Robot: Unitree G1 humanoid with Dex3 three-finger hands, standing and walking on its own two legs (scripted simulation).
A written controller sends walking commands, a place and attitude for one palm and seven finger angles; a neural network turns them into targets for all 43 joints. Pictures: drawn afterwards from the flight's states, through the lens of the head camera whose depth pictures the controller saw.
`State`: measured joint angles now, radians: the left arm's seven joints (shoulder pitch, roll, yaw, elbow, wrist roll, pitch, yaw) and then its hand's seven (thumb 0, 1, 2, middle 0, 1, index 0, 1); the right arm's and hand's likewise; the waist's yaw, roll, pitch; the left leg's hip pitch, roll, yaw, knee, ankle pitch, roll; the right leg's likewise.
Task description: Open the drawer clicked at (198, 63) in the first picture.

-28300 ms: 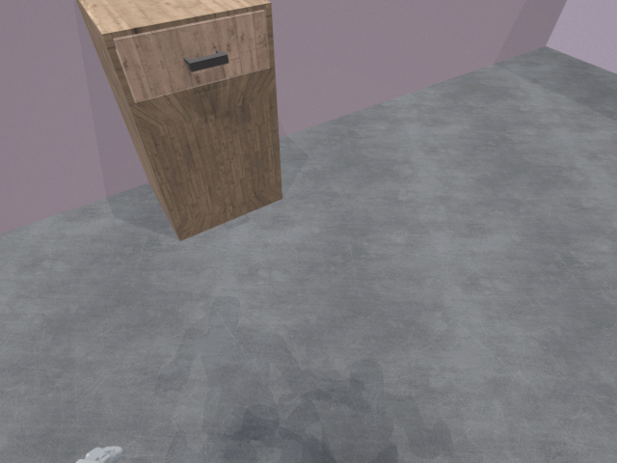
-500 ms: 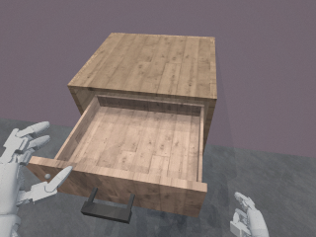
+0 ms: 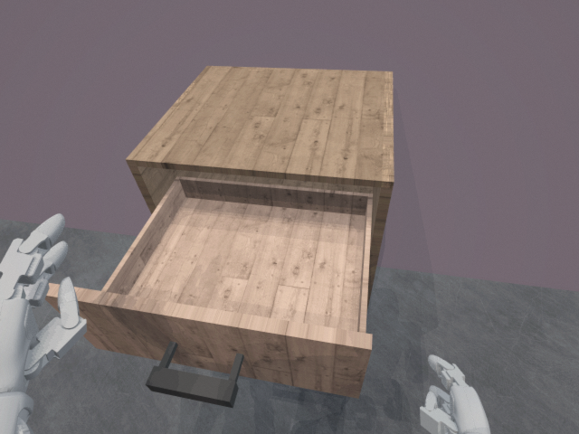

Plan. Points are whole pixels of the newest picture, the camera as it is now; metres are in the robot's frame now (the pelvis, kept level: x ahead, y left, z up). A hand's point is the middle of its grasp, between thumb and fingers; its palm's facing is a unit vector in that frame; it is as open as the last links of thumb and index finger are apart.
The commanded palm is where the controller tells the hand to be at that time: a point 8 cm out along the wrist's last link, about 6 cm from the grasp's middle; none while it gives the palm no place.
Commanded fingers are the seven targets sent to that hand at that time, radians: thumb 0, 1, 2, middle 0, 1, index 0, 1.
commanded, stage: step back with the hand held close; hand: left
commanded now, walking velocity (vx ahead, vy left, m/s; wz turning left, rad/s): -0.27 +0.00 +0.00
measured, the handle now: (198, 370) +0.21 +0.16 -0.03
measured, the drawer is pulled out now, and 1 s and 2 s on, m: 0.29 0.29 0.29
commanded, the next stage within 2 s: stop stepping back and stand still in 1.40 s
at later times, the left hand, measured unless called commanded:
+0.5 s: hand (48, 346) +0.16 +0.25 +0.16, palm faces +0.28 -0.80 -0.53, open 7.4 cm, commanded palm +0.09 +0.30 +0.18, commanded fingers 0.00 0.90 0.90 -0.20 -0.30 -0.20 -0.30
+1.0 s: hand (21, 379) +0.13 +0.25 +0.17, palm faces +0.32 -0.83 -0.46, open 7.4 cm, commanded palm +0.06 +0.30 +0.18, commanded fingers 0.00 0.90 0.90 -0.20 -0.30 -0.20 -0.30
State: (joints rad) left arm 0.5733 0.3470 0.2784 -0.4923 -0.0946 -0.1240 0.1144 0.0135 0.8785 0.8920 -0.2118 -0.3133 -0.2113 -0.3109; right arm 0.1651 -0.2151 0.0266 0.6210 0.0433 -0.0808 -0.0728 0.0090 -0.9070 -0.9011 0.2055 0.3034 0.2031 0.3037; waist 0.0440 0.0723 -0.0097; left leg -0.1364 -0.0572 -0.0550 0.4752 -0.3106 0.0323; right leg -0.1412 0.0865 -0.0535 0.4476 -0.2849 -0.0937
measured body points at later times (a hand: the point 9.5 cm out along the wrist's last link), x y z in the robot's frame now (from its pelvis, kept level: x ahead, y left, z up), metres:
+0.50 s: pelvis -0.04 +0.02 -0.01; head +0.00 +0.02 +0.44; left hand +0.14 +0.29 +0.19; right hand +0.14 -0.23 -0.09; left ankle -0.04 +0.10 -0.74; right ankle -0.03 -0.05 -0.74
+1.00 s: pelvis -0.08 +0.02 -0.01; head -0.04 +0.03 +0.44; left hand +0.10 +0.30 +0.19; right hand +0.09 -0.21 -0.09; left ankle -0.04 +0.10 -0.74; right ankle -0.15 -0.09 -0.73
